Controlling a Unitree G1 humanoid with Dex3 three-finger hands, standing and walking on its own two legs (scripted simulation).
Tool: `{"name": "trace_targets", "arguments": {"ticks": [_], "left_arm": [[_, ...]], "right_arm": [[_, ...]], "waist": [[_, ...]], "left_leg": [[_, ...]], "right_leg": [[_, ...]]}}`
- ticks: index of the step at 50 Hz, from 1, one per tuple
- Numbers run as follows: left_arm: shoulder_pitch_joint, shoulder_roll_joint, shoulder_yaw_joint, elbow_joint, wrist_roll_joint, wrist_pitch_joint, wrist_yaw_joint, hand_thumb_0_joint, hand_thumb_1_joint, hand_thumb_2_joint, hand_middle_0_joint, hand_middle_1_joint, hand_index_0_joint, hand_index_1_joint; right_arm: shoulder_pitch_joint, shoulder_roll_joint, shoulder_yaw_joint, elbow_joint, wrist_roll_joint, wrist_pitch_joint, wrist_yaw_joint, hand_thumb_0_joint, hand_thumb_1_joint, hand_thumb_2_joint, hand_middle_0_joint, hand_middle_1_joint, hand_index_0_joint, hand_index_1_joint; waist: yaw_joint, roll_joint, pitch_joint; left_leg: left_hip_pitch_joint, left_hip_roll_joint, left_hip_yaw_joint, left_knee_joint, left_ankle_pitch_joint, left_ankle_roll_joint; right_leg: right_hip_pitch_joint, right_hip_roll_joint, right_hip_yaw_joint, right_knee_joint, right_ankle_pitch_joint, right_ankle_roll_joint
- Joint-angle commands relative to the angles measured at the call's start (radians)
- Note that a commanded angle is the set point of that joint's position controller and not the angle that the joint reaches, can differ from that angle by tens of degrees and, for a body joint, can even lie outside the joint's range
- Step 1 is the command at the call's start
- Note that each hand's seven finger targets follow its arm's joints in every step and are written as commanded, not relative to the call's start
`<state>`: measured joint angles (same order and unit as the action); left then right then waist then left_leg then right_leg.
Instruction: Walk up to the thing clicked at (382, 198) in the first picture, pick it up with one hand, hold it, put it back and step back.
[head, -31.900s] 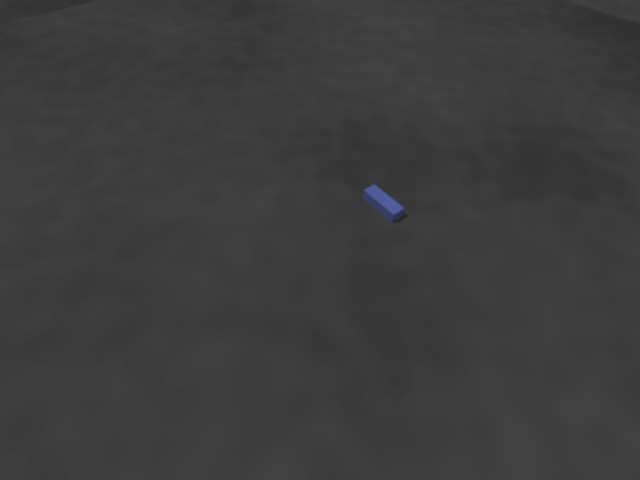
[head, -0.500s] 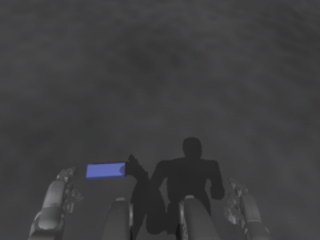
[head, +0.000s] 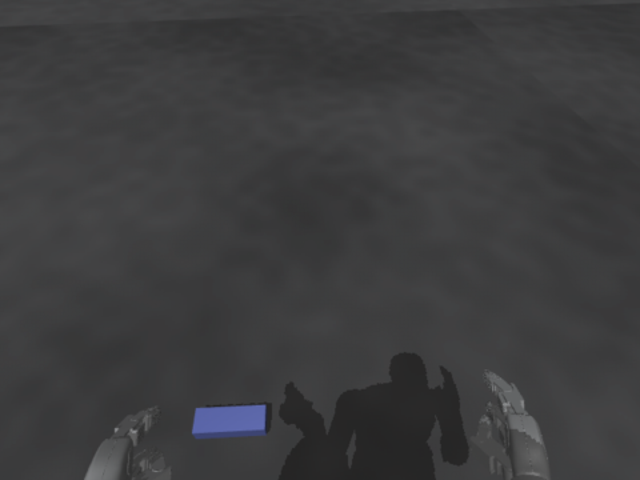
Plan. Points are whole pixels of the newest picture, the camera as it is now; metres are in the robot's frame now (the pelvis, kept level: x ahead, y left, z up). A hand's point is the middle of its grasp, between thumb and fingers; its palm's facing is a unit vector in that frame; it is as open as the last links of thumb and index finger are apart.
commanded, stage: home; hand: left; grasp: from above
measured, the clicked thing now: (231, 421) +0.42 +0.23 -0.69
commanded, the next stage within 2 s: stand in 1.84 s
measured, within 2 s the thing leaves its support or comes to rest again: neither
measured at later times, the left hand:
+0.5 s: hand (166, 478) +0.16 +0.18 -0.04, palm faces +0.05 -0.98 -0.21, open 7.4 cm
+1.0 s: hand out of the picture +0.15 +0.18 -0.04, palm faces +0.04 -0.98 -0.21, open 7.4 cm
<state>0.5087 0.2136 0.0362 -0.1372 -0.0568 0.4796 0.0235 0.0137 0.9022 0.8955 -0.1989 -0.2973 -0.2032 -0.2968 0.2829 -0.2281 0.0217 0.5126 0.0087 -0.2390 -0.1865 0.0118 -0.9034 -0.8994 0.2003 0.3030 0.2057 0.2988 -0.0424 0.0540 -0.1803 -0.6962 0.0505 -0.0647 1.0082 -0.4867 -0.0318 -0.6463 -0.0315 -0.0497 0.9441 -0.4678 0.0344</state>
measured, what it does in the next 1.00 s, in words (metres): stands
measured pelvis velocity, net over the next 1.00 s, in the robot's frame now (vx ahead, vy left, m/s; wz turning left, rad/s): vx -0.01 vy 0.00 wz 0.00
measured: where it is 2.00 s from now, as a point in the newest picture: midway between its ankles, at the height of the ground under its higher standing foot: outside the picture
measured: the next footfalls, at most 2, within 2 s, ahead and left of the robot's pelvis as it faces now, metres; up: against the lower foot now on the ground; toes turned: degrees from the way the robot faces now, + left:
none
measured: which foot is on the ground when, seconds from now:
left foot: down 0.00-1.00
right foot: down 0.00-1.00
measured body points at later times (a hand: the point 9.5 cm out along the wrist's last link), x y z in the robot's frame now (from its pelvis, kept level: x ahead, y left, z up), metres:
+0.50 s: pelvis +0.00 +0.00 +0.00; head +0.01 +0.00 +0.45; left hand +0.15 +0.23 -0.03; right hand +0.15 -0.24 -0.07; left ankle +0.01 +0.13 -0.68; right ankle +0.00 -0.14 -0.68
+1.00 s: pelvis -0.01 +0.00 +0.00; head +0.01 +0.00 +0.45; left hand +0.15 +0.23 -0.03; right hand +0.15 -0.25 -0.06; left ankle +0.01 +0.13 -0.68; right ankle +0.00 -0.14 -0.68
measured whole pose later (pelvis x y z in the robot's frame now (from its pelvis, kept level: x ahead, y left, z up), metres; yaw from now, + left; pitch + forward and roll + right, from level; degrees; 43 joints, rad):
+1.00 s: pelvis -0.01 +0.00 +0.00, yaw +0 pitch +9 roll -2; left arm 0.49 0.22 0.03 -0.13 -0.05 0.47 0.02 0.02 0.90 0.89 -0.20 -0.30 -0.20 -0.30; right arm 0.29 -0.22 0.03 0.55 0.00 -0.26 -0.19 0.01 -0.90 -0.90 0.20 0.30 0.21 0.30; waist -0.03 0.05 -0.15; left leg -0.69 0.05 -0.06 1.01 -0.48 -0.03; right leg -0.64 -0.03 -0.05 0.95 -0.46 0.03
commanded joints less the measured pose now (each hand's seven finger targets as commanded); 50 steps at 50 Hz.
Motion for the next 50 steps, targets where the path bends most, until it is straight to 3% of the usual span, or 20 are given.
{"name": "trace_targets", "arguments": {"ticks": [1, 11, 16, 26, 33, 40, 43, 47, 48, 50], "left_arm": [[-0.055, 0.107, 0.064, -0.192, 0.011, -0.059, -0.006, 0.000, 0.900, 0.900, -0.200, -0.300, -0.200, -0.300], [-0.044, 0.106, 0.055, -0.189, 0.018, -0.063, 0.000, 0.000, 0.900, 0.900, -0.200, -0.300, -0.200, -0.300], [-0.043, 0.109, 0.059, -0.179, 0.016, -0.064, 0.002, 0.000, 0.900, 0.900, -0.200, -0.300, -0.200, -0.300], [-0.033, 0.107, 0.059, -0.173, 0.015, -0.068, 0.002, 0.000, 0.900, 0.900, -0.200, -0.300, -0.200, -0.300], [-0.039, 0.110, 0.060, -0.173, 0.015, -0.061, 0.001, 0.000, 0.900, 0.900, -0.200, -0.299, -0.200, -0.299], [-0.060, 0.118, 0.059, -0.186, 0.016, -0.057, -0.001, 0.000, 0.900, 0.900, -0.200, -0.299, -0.200, -0.299], [-0.044, 0.102, 0.051, -0.180, 0.011, -0.056, -0.003, 0.000, 0.900, 0.900, -0.200, -0.299, -0.200, -0.299], [-0.059, 0.122, 0.059, -0.204, 0.014, -0.064, -0.001, 0.000, 0.900, 0.900, -0.200, -0.299, -0.200, -0.299], [-0.039, 0.099, 0.045, -0.161, 0.013, -0.061, -0.003, 0.000, 0.900, 0.900, -0.200, -0.299, -0.200, -0.299], [-0.054, 0.114, 0.061, -0.202, 0.008, -0.067, -0.001, 0.000, 0.900, 0.900, -0.200, -0.299, -0.200, -0.299]], "right_arm": [[-0.057, -0.114, -0.049, -0.138, -0.006, -0.067, -0.008, 0.000, -0.901, -0.900, 0.200, 0.300, 0.200, 0.300], [-0.072, -0.112, -0.044, -0.128, -0.009, -0.072, -0.007, 0.000, -0.900, -0.900, 0.200, 0.300, 0.200, 0.300], [-0.075, -0.113, -0.044, -0.127, -0.007, -0.071, -0.009, 0.000, -0.900, -0.900, 0.200, 0.300, 0.200, 0.300], [-0.063, -0.112, -0.047, -0.119, -0.008, -0.076, -0.013, 0.000, -0.900, -0.900, 0.200, 0.300, 0.200, 0.300], [-0.069, -0.112, -0.046, -0.117, -0.006, -0.078, -0.014, 0.000, -0.900, -0.900, 0.200, 0.300, 0.200, 0.300], [-0.081, -0.117, -0.045, -0.124, -0.004, -0.078, -0.013, 0.000, -0.900, -0.900, 0.200, 0.300, 0.200, 0.300], [-0.073, -0.110, -0.043, -0.125, -0.005, -0.081, -0.012, 0.000, -0.900, -0.900, 0.200, 0.300, 0.200, 0.300], [-0.067, -0.114, -0.044, -0.118, -0.004, -0.079, -0.014, 0.000, -0.900, -0.900, 0.200, 0.300, 0.200, 0.300], [-0.071, -0.113, -0.043, -0.118, -0.004, -0.081, -0.013, 0.000, -0.899, -0.900, 0.200, 0.300, 0.200, 0.300], [-0.070, -0.114, -0.045, -0.120, -0.004, -0.080, -0.014, 0.000, -0.899, -0.900, 0.200, 0.300, 0.200, 0.300]], "waist": [[-0.012, -0.006, -0.054], [0.002, -0.006, -0.065], [0.004, 0.004, -0.049], [0.003, -0.008, -0.072], [0.008, -0.010, -0.047], [0.008, 0.003, -0.012], [0.004, -0.008, -0.031], [0.002, 0.004, -0.031], [0.001, -0.004, -0.017], [0.005, 0.007, -0.058]], "left_leg": [[0.106, -0.054, 0.040, -0.155, 0.220, 0.040], [0.115, -0.050, 0.026, -0.165, 0.235, 0.038], [0.104, -0.048, 0.026, -0.180, 0.179, 0.038], [0.110, -0.046, 0.030, -0.164, 0.230, 0.037], [0.104, -0.046, 0.034, -0.168, 0.209, 0.038], [0.079, -0.044, 0.026, -0.201, 0.091, 0.039], [0.083, -0.046, 0.028, -0.188, 0.120, 0.039], [0.089, -0.043, 0.027, -0.187, 0.122, 0.038], [0.079, -0.042, 0.023, -0.189, 0.108, 0.038], [0.099, -0.039, 0.020, -0.185, 0.144, 0.036]], "right_leg": [[0.037, 0.045, -0.027, -0.157, 0.197, -0.025], [0.055, 0.047, -0.032, -0.151, 0.207, -0.029], [0.040, 0.049, -0.032, -0.159, 0.158, -0.029], [0.059, 0.050, -0.031, -0.148, 0.202, -0.028], [0.051, 0.047, -0.027, -0.160, 0.182, -0.028], [0.026, 0.049, -0.031, -0.172, 0.082, -0.028], [0.034, 0.049, -0.029, -0.165, 0.104, -0.027], [0.025, 0.050, -0.029, -0.158, 0.106, -0.029], [0.020, 0.050, -0.030, -0.158, 0.094, -0.029], [0.033, 0.051, -0.030, -0.149, 0.125, -0.030]]}}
